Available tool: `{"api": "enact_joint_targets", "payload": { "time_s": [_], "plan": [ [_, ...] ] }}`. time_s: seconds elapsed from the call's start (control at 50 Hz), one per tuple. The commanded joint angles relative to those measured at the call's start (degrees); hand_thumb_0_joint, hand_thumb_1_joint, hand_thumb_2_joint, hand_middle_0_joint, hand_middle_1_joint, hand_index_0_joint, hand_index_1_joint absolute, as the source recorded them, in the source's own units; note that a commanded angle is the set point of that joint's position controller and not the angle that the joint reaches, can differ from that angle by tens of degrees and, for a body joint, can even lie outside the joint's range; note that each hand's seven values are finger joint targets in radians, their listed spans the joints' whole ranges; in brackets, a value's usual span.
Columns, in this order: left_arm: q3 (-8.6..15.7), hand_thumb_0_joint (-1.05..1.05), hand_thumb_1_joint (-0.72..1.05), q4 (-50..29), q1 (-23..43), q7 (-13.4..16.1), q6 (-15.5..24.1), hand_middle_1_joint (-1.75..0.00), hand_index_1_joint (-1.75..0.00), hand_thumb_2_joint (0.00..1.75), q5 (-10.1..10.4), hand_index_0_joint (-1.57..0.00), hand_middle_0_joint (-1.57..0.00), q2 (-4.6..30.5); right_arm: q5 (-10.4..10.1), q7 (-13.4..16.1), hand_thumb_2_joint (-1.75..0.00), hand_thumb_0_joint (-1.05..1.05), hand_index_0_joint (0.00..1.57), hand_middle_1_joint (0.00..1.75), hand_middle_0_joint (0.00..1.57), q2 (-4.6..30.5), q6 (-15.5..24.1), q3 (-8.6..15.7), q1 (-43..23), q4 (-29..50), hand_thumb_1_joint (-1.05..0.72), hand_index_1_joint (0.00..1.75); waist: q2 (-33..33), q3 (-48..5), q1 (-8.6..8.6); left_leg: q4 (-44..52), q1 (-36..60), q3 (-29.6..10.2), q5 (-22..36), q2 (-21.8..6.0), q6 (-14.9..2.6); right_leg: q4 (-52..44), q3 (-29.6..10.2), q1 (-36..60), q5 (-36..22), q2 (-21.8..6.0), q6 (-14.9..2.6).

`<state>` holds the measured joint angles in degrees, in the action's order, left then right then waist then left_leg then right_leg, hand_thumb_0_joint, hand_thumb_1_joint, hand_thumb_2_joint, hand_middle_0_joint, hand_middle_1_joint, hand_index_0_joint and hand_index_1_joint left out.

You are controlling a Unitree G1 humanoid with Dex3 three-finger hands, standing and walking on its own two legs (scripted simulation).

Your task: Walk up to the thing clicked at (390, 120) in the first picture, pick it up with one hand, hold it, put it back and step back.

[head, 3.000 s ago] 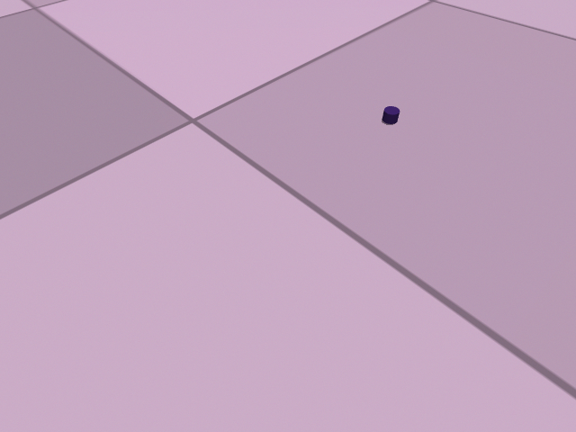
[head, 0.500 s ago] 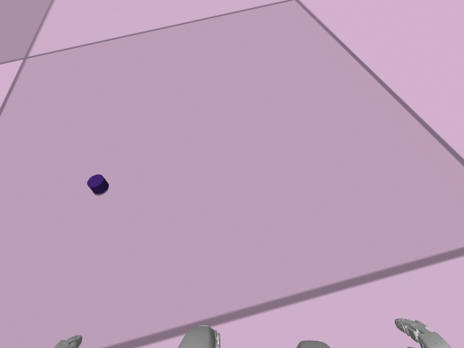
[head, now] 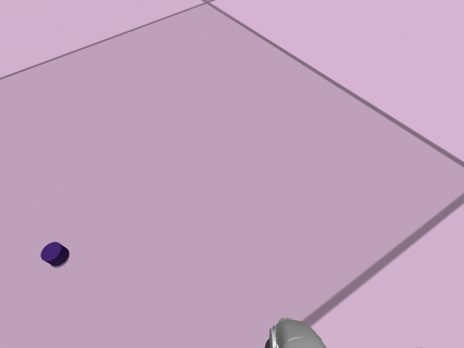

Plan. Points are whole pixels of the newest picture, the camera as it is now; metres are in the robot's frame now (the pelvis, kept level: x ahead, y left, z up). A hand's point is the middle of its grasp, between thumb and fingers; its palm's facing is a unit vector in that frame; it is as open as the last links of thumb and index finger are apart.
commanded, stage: walk up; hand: left
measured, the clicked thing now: (55, 254) +0.70 +0.83 -0.71
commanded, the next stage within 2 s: none
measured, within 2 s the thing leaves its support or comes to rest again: neither
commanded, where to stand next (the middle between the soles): +0.25 +0.76 m, yaw -31 degrees
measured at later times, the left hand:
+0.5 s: hand out of the picture +0.19 +0.56 -0.14, palm faces -0.15 -0.74 -0.66, open 7.4 cm
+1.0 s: hand out of the picture +0.25 +0.70 -0.10, palm faces -0.26 -0.71 -0.65, open 7.4 cm
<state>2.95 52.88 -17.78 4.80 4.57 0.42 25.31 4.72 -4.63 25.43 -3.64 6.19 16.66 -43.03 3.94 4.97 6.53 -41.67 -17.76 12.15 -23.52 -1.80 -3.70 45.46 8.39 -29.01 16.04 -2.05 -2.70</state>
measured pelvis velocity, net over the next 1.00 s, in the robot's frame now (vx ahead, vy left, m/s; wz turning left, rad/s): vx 0.10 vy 0.41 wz -0.29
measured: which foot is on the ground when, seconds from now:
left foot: down 0.00-0.02, up 0.04-0.38, down 0.40-0.70, up 0.72-1.00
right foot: up 0.00-0.00, down 0.02-0.42, up 0.44-0.68, down 0.70-1.00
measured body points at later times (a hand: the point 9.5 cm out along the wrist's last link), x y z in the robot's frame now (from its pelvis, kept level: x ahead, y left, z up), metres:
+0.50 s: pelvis +0.07 +0.22 -0.03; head +0.10 +0.19 +0.41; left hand +0.20 +0.59 -0.10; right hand +0.11 -0.14 -0.13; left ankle +0.11 +0.35 -0.71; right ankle +0.08 +0.01 -0.67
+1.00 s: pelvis +0.10 +0.41 -0.02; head +0.13 +0.34 +0.42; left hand +0.27 +0.73 -0.06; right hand +0.13 +0.05 -0.15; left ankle +0.18 +0.60 -0.66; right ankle +0.15 +0.20 -0.71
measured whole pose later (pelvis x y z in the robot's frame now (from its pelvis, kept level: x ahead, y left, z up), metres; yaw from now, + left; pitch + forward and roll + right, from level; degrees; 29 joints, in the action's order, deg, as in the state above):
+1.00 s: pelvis +0.10 +0.41 -0.02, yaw -17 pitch -1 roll +1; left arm 3.5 45.1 -19.4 5.6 4.4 -3.0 25.6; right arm 4.1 -5.6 28.9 -7.2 7.5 11.2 -38.8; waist 7.8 6.1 -0.1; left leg -67.6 -32.7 -5.1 -27.4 -7.4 0.0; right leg 49.5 -2.8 -32.5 17.2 -6.5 -0.8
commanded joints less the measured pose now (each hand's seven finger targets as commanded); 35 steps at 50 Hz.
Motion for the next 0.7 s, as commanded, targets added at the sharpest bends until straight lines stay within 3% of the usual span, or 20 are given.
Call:
{"api": "enact_joint_targets", "payload": {
  "time_s": [0.0,0.02,0.04,0.1,0.14,0.22,0.3,0.34,0.36,0.38,0.4,0.42,0.44,0.48,0.54,0.58,0.6,0.64,0.66,0.68],
  "plan": [
    [7.86,0.00,0.90,-0.26,-20.02,3.35,0.48,-0.30,-0.30,0.90,-1.35,-0.20,-0.20,21.47,-1.30,0.52,-0.90,0.00,0.20,0.30,0.20,5.75,1.78,0.75,-7.54,10.53,-0.90,0.30,-16.93,-11.88,-12.29,-23.40,-32.05,-8.21,-8.92,-1.35,4.88,-20.83,-33.61,40.06,-0.95,-18.20,-8.19],
    [7.18,0.00,0.90,-3.90,-13.35,3.49,0.22,-0.30,-0.30,0.90,-0.73,-0.20,-0.20,22.22,-0.75,1.13,-0.90,0.00,0.20,0.30,0.20,10.41,0.28,2.14,-4.48,8.92,-0.90,0.30,-6.77,-10.36,-8.88,-32.38,-30.51,-17.61,-10.45,-3.15,7.43,-25.61,-46.73,29.36,13.41,-26.39,-13.84],
    [7.12,0.00,0.90,-6.04,-7.68,4.01,0.21,-0.30,-0.30,0.90,0.09,-0.20,-0.20,22.34,-0.51,1.33,-0.90,0.00,0.20,0.30,0.20,13.85,-0.62,3.52,-5.78,8.55,-0.90,0.30,-4.15,-7.20,-8.11,-39.33,-29.79,-20.61,-8.38,-4.96,7.78,-28.61,-49.81,21.67,21.42,-28.43,-18.03],
    [5.80,0.00,0.90,-6.92,-2.47,3.63,0.95,-0.30,-0.30,0.90,-0.84,-0.20,-0.20,18.76,-1.11,0.82,-0.90,0.00,0.20,0.30,0.20,13.53,-0.68,3.25,-3.33,5.28,-0.90,0.30,-4.53,-3.18,-4.49,-33.55,-25.13,-20.31,-0.47,-6.89,5.43,-25.12,-31.48,11.25,15.74,-17.02,-10.44],
    [6.22,0.00,0.90,-7.21,-1.50,2.82,1.11,-0.30,-0.30,0.90,-1.86,-0.20,-0.20,19.59,-0.77,-0.13,-0.90,0.00,0.20,0.30,0.20,13.42,-1.05,3.27,-0.97,3.67,-0.90,0.30,-8.74,-4.05,-3.68,-32.68,-19.29,-18.12,2.48,-6.27,4.98,-22.66,-23.74,5.88,13.87,-12.85,-8.18],
    [7.51,0.00,0.90,-7.67,-1.74,2.42,1.37,-0.30,-0.30,0.90,-2.66,-0.20,-0.20,21.62,-0.93,-0.92,-0.90,0.00,0.20,0.30,0.20,12.69,-1.07,3.10,-3.89,4.20,-0.90,0.30,-13.20,-2.71,-5.00,-23.76,-17.83,-15.06,1.87,-6.43,4.93,-20.20,-21.11,2.12,14.07,-9.83,-8.34],
    [8.54,0.00,0.90,-7.94,-3.01,2.49,1.08,-0.30,-0.30,0.90,-3.19,-0.20,-0.20,24.25,-0.88,-1.18,-0.90,0.00,0.20,0.30,0.20,13.44,-0.91,3.64,-6.39,5.59,-0.90,0.30,-14.20,-4.33,-6.26,-18.09,-15.81,-13.51,-5.43,-5.57,3.69,-16.17,-25.27,2.30,13.69,-11.84,-10.05],
    [8.15,0.00,0.90,-8.77,1.43,2.61,0.80,-0.30,-0.30,0.90,-3.06,-0.20,-0.20,24.34,-1.03,-0.97,-0.90,0.00,0.20,0.30,0.20,13.50,-0.45,4.49,-1.65,4.88,-0.90,0.30,-14.27,-6.32,-2.76,-11.58,-7.10,-12.20,-3.86,-4.76,2.78,-12.18,-24.97,-2.67,9.34,-12.40,-9.27],
    [7.29,0.00,0.90,-9.15,4.02,2.63,0.57,-0.30,-0.30,0.90,-2.96,-0.20,-0.20,22.53,-0.73,-0.73,-0.90,0.00,0.20,0.30,0.20,13.75,0.03,5.21,4.39,3.14,-0.90,0.30,-10.23,-8.06,1.20,-4.15,1.98,-11.48,-0.89,-3.14,2.96,-3.89,-20.97,-7.71,7.02,-9.81,-6.56],
    [5.52,0.00,0.90,-9.06,4.68,2.86,0.12,-0.30,-0.30,0.90,-2.62,-0.20,-0.20,17.18,0.19,-0.10,-0.90,0.00,0.20,0.30,0.20,14.88,0.67,5.99,10.81,1.16,-0.90,0.30,0.80,-8.83,5.42,7.58,9.10,-14.64,-5.68,-1.86,3.11,12.89,-14.11,-13.74,6.31,-2.41,-3.09],
    [3.32,0.00,0.90,-10.12,2.90,3.31,0.01,-0.30,-0.30,0.90,-1.62,-0.20,-0.20,9.78,0.85,0.50,-0.90,0.00,0.20,0.30,0.20,21.61,1.31,6.83,7.52,3.05,-0.90,0.30,21.91,-4.56,3.35,19.73,8.11,-38.96,-3.35,-16.18,0.40,27.25,-6.47,-28.61,22.91,9.55,0.29],
    [3.39,0.00,0.90,-9.44,5.17,4.91,0.33,-0.30,-0.30,0.90,-1.18,-0.20,-0.20,13.44,-0.79,1.09,-0.90,0.00,0.20,0.30,0.20,25.85,1.59,7.38,0.69,4.28,-0.90,0.30,22.75,-3.37,1.03,25.60,2.77,-50.99,-6.35,-20.80,-6.62,31.20,-14.75,-26.37,20.86,4.47,-2.03],
    [3.21,0.00,0.90,-7.49,6.68,4.48,0.71,-0.30,-0.30,0.90,-0.98,-0.20,-0.20,16.32,-0.64,1.62,-0.90,0.00,0.20,0.30,0.20,19.64,1.67,6.36,-2.91,5.59,-0.90,0.30,8.37,0.48,0.29,22.41,-0.53,-43.49,-0.64,-18.33,-5.89,30.85,-12.62,-24.27,15.55,2.29,-0.93],
    [4.18,0.00,0.90,-2.80,-0.45,3.80,0.39,-0.30,-0.30,0.90,0.32,-0.20,-0.20,16.53,-0.39,2.24,-0.90,0.00,0.20,0.30,0.20,16.96,1.66,4.96,-5.18,6.24,-0.90,0.30,7.59,-1.10,-2.50,13.67,2.07,-31.12,7.10,-14.05,-4.86,27.93,-11.60,-20.90,10.47,0.95,-0.09],
    [3.78,0.00,0.90,-1.86,-3.59,2.55,0.04,-0.30,-0.30,0.90,0.66,-0.20,-0.20,14.72,-0.17,2.06,-0.90,0.00,0.20,0.30,0.20,13.35,1.62,4.05,-5.35,7.55,-0.90,0.30,11.04,-4.39,-2.86,9.63,5.74,-22.01,29.20,-11.45,-7.03,19.66,-5.58,-11.51,9.95,0.69,1.01],
    [3.49,0.00,0.90,-3.42,-3.54,2.37,-0.02,-0.30,-0.30,0.90,0.83,-0.20,-0.20,12.80,0.14,2.22,-0.90,0.00,0.20,0.30,0.20,12.37,1.29,3.72,-3.81,8.34,-0.90,0.30,10.71,-4.73,-2.57,8.67,4.77,-20.59,34.68,-13.17,-8.46,12.44,-3.44,-6.02,9.76,0.00,0.55],
    [3.61,0.00,0.90,-3.84,-5.37,2.34,0.06,-0.30,-0.30,0.90,0.98,-0.20,-0.20,12.49,0.27,2.12,-0.90,0.00,0.20,0.30,0.20,12.20,0.99,3.52,-5.14,9.23,-0.90,0.30,10.19,-4.87,-3.87,7.28,2.00,-19.60,35.25,-13.25,-8.24,6.67,-3.70,-1.06,7.05,-0.60,0.07],
    [4.79,0.00,0.90,-1.96,-15.20,2.83,0.22,-0.30,-0.30,0.90,0.36,-0.20,-0.20,12.62,-0.26,1.72,-0.90,0.00,0.20,0.30,0.20,11.06,0.27,3.03,-10.57,11.68,-0.90,0.30,3.15,-7.67,-10.90,-3.78,-8.49,-12.94,31.74,-8.35,-3.44,-11.10,-5.26,18.91,-7.39,-0.12,-1.48],
    [6.39,0.00,0.90,-2.40,-17.62,3.47,0.35,-0.30,-0.30,0.90,-0.70,-0.20,-0.20,16.33,-0.90,1.56,-0.90,0.00,0.20,0.30,0.20,8.34,0.40,2.15,-7.48,12.02,-0.90,0.30,-4.21,-9.43,-12.28,-13.84,-15.88,-10.63,25.18,-4.28,0.51,-15.33,-11.82,28.95,-7.34,-2.42,-1.87],
    [7.30,0.00,0.90,-5.02,-17.35,4.06,0.50,-0.30,-0.30,0.90,-1.84,-0.20,-0.20,19.69,-1.45,1.51,-0.90,0.00,0.20,0.30,0.20,5.83,0.22,1.21,-1.45,11.69,-0.90,0.30,-14.15,-12.96,-10.45,-24.05,-28.31,-12.61,-10.27,-0.54,3.80,-16.81,-35.19,38.00,-9.71,-17.88,-6.42]
  ]
}}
